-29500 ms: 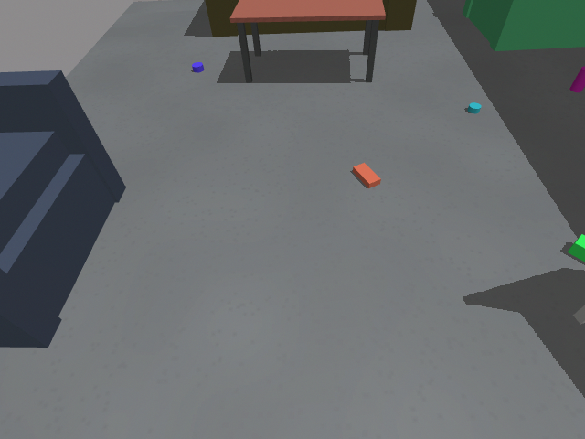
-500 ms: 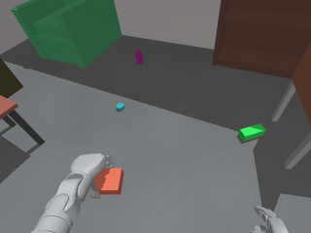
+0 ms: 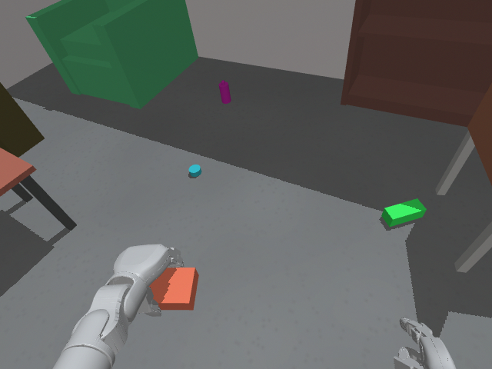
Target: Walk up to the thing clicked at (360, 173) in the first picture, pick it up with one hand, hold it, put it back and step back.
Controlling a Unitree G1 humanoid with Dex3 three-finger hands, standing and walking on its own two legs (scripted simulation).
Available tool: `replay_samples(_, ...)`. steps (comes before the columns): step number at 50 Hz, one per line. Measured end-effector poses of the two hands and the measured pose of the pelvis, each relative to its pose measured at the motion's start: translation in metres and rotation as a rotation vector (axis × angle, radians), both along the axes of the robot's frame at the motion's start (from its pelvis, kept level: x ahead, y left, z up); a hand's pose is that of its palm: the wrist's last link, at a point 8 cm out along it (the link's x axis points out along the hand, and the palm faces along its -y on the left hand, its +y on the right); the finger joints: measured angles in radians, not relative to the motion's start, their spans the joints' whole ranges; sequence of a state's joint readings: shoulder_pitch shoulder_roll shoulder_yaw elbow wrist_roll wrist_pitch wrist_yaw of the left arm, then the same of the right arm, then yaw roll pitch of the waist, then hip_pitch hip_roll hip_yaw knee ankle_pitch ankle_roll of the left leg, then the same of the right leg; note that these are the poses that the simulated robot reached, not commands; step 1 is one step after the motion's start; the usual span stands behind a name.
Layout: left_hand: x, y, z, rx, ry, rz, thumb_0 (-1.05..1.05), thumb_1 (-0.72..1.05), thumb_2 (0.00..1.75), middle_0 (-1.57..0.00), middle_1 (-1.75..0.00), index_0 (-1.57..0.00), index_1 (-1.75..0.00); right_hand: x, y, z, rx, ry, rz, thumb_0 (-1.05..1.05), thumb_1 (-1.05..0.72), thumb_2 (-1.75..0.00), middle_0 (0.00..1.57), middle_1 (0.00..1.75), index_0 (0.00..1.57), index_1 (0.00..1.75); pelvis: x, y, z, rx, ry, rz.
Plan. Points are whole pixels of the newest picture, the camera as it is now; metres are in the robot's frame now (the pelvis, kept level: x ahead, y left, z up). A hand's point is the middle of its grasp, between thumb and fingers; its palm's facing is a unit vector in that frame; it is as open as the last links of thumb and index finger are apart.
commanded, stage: hold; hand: left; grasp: from above
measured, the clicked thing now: (156, 288) +0.29 +0.22 -0.07
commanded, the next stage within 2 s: crouch in 0.38 s
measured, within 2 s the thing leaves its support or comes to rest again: neither
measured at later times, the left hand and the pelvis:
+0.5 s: hand (149, 281) +0.29 +0.22 -0.03, palm faces -0.46 -0.04 -0.89, open 9.5 cm; pelvis +0.01 +0.00 +0.00, yaw +0 degrees
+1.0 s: hand (168, 302) +0.30 +0.24 -0.18, palm faces -0.43 +0.05 -0.90, open 9.4 cm; pelvis -0.03 +0.00 -0.08, yaw +1 degrees
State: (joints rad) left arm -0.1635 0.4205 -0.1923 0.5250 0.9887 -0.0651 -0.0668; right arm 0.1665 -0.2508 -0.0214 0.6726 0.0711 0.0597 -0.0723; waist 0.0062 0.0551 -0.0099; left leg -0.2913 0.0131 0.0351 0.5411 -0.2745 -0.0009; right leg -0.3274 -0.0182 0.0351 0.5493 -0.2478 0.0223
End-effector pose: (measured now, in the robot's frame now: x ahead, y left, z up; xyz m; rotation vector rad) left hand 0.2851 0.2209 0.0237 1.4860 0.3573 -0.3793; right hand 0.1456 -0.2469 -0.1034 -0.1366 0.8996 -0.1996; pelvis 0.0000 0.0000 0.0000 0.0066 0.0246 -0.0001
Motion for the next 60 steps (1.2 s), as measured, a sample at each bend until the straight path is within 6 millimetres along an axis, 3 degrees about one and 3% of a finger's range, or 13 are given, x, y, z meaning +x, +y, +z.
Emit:
replay_samples(27, 0.010, 0.006, 0.000, 0.007, 0.005, 0.003, -0.01, 0.06, 0.43, -0.77, -0.39, -0.80, -0.38, -0.002, -0.001, 0.000, -0.001, 0.042, -0.019, 0.01, -0.90, -0.90, 0.20, 0.30, 0.20, 0.30, 0.008, 0.003, 0.003, -0.003, -0.001, 0.001)
replay_samples(34, 0.008, 0.006, -0.014, 0.004, 0.010, 0.005, -0.01, 0.08, 0.41, -0.77, -0.39, -0.79, -0.38, -0.005, -0.002, -0.001, -0.008, 0.049, -0.012, 0.01, -0.90, -0.90, 0.21, 0.30, 0.20, 0.30, 0.005, 0.001, 0.000, -0.001, 0.013, 0.006)
replay_samples(40, 0.007, 0.008, -0.050, 0.025, 0.001, -0.011, -0.01, 0.08, 0.39, -0.77, -0.37, -0.80, -0.37, -0.015, -0.008, -0.013, -0.040, 0.093, 0.014, 0.01, -0.89, -0.90, 0.21, 0.30, 0.20, 0.30, -0.005, -0.001, -0.014, -0.005, 0.083, 0.019)
replay_samples(45, 0.013, 0.011, -0.092, 0.067, -0.020, -0.029, -0.01, 0.09, 0.39, -0.77, -0.36, -0.81, -0.35, -0.035, -0.019, -0.041, -0.076, 0.154, 0.017, 0.01, -0.89, -0.90, 0.21, 0.30, 0.20, 0.30, -0.016, -0.001, -0.042, -0.015, 0.179, 0.026)
replay_samples(53, 0.029, 0.013, -0.177, 0.092, -0.038, -0.029, -0.01, 0.09, 0.38, -0.78, -0.35, -0.82, -0.34, -0.089, -0.032, -0.108, -0.129, 0.273, -0.022, 0.01, -0.90, -0.90, 0.21, 0.30, 0.20, 0.30, -0.036, 0.004, -0.107, -0.033, 0.336, 0.029)
replay_samples(60, 0.042, 0.012, -0.248, 0.096, -0.056, -0.030, -0.01, 0.08, 0.39, -0.78, -0.35, -0.81, -0.34, -0.135, -0.029, -0.176, -0.143, 0.368, -0.059, 0.01, -0.90, -0.90, 0.20, 0.30, 0.20, 0.30, -0.052, 0.009, -0.169, -0.044, 0.446, 0.027)
